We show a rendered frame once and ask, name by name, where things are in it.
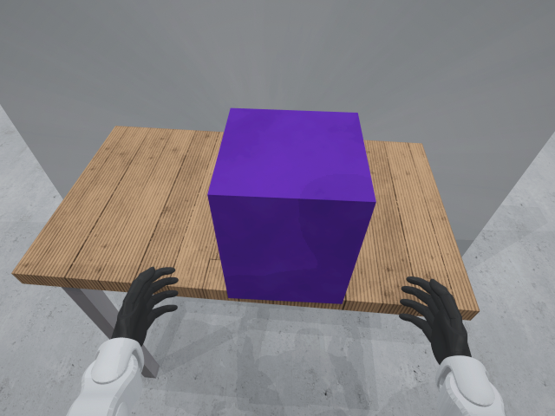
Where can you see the left robot forearm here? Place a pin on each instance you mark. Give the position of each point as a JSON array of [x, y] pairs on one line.
[[112, 383]]

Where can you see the right robot forearm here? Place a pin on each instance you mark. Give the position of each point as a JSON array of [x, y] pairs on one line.
[[464, 389]]

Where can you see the carton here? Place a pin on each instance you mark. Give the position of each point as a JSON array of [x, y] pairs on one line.
[[291, 198]]

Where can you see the robot left hand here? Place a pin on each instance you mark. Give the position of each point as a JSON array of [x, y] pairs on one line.
[[137, 314]]

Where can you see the robot right hand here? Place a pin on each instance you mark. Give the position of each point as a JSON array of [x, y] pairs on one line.
[[443, 326]]

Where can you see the table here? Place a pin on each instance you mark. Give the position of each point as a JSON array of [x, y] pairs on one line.
[[142, 202]]

